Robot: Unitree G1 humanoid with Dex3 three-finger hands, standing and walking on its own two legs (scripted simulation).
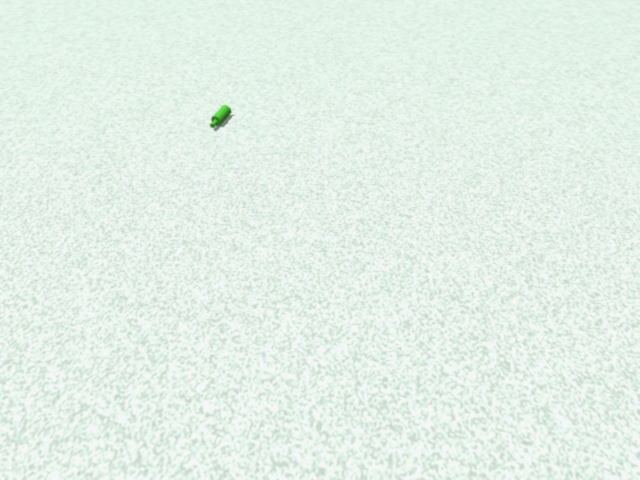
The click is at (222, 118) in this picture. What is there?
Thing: lying bottle
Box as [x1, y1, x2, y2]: [210, 105, 230, 127]
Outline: 226,105 223,105 211,118 212,122 210,125 212,127 215,125 219,125 230,113 230,109
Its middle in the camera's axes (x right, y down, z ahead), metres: -0.57 -0.69 +2.19
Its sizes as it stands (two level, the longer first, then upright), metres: 0.171 0.060 0.060
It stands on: the floor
